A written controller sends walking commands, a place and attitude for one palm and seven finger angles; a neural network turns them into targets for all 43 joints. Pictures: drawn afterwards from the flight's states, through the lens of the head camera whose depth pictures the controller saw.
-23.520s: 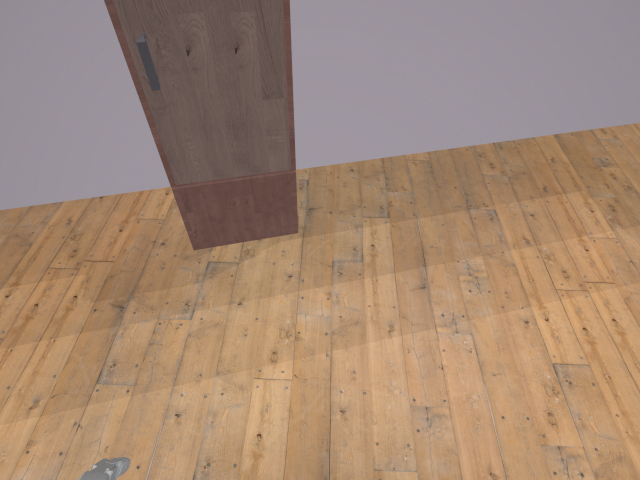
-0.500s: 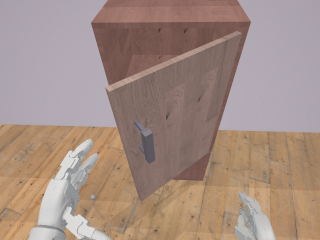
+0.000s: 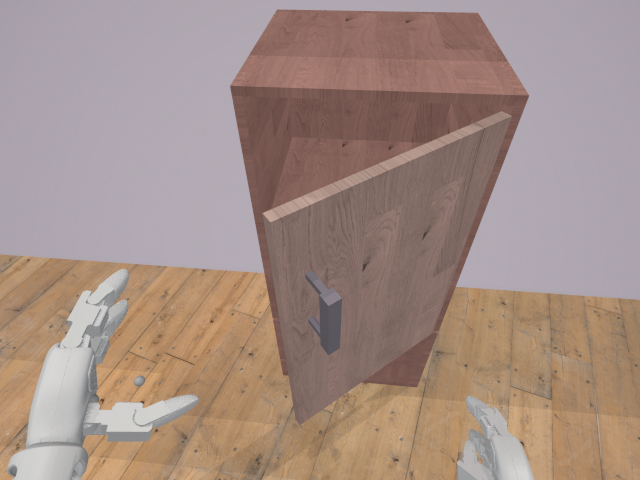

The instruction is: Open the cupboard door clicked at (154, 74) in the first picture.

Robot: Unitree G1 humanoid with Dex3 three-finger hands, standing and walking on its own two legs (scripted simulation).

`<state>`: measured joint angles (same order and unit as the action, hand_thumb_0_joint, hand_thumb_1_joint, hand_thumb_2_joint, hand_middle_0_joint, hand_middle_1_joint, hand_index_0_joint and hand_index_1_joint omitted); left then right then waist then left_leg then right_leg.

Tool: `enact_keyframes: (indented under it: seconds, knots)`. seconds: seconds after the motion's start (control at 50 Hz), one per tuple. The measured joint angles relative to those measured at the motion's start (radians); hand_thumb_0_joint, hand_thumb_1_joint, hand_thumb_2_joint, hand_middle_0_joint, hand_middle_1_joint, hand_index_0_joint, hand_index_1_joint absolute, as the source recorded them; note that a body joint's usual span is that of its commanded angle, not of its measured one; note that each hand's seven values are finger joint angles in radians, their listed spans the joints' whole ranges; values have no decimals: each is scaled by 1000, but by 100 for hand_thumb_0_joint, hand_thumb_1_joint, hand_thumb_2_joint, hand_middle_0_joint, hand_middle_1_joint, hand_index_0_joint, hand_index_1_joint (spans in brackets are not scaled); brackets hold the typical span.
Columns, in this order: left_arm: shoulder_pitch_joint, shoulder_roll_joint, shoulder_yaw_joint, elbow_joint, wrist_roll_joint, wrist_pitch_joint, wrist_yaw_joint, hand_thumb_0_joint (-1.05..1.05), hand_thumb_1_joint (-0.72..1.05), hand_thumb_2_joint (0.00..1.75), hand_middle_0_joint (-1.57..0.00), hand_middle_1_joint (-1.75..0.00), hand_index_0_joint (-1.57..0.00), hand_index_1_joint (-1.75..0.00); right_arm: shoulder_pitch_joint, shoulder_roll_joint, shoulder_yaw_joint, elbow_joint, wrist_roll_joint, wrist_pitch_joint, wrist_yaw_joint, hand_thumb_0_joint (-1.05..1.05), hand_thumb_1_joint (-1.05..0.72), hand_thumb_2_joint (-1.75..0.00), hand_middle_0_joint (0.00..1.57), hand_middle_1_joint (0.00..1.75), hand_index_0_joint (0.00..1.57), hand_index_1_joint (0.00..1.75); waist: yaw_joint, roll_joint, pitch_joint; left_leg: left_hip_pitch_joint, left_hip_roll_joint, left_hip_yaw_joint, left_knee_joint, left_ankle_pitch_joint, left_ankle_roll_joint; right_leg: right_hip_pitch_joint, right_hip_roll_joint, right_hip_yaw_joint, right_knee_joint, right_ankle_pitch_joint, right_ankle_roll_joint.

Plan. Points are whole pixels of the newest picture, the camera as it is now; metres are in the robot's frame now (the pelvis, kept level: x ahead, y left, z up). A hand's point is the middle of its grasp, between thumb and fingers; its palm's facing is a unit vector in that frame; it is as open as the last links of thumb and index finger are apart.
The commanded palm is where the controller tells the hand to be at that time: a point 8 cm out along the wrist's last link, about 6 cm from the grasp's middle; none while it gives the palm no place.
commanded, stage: draw the hand back to the body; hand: left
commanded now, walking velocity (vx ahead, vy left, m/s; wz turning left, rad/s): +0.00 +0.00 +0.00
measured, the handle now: (321, 313) +0.33 +0.04 +0.03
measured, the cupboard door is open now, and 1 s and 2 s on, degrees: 40 40 40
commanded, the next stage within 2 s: step back with the hand held close in 0.76 s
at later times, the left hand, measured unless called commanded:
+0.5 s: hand (72, 322) +0.20 +0.25 +0.18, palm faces +0.46 -0.79 -0.41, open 8.0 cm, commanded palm +0.15 +0.29 +0.18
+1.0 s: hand (94, 342) +0.19 +0.23 +0.17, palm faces +0.42 -0.79 -0.45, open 7.4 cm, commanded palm +0.13 +0.26 +0.19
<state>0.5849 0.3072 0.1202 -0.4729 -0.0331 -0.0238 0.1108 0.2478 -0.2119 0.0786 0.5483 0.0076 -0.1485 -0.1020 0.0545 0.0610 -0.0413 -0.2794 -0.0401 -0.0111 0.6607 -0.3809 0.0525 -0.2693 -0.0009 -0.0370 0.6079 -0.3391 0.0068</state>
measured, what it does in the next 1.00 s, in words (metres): stands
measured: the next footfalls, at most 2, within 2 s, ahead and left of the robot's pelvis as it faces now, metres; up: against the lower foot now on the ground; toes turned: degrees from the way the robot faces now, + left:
none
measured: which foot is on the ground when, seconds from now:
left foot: down 0.00-1.00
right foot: down 0.00-1.00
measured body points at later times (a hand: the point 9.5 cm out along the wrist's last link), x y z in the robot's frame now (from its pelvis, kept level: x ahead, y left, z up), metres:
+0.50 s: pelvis +0.01 -0.01 +0.02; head -0.01 -0.03 +0.47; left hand +0.17 +0.29 +0.20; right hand +0.20 -0.23 -0.07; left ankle -0.02 +0.08 -0.72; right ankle -0.01 -0.13 -0.72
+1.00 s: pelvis -0.01 -0.04 +0.02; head -0.02 -0.06 +0.47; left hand +0.16 +0.27 +0.20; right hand +0.17 -0.26 -0.07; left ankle -0.02 +0.08 -0.72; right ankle -0.01 -0.13 -0.72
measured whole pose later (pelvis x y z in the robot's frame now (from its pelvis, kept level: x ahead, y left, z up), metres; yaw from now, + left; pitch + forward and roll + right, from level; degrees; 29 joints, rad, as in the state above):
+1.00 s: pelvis -0.01 -0.04 +0.02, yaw +0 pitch -2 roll -1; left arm 0.47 0.36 0.36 -0.36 -0.05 -0.12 0.10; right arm 0.17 -0.24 0.02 0.63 0.00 -0.08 -0.08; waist 0.04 0.09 0.02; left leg -0.15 0.01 -0.03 0.44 -0.25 0.01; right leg -0.12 0.05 -0.05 0.34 -0.18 -0.04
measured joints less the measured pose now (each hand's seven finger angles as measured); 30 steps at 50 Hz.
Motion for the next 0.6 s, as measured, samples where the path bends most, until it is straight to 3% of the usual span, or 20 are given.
enact_keyframes:
  seconds: [0.44,0.6]
  knots:
    - [-125,57,217,46,-20,-31,7,0,70,81,-21,-30,-20,-30,-54,-21,-38,83,-11,34,24,1,-90,-90,20,30,20,30,19,3,49,196,5,8,-228,96,-12,182,6,13,-207,89,-9]
    - [-123,19,192,83,-23,-30,-5,1,85,88,-21,-30,-20,-30,-61,-24,-49,90,-10,56,27,1,-91,-90,20,30,20,30,17,7,62,208,18,5,-249,113,-23,193,19,10,-227,105,-22]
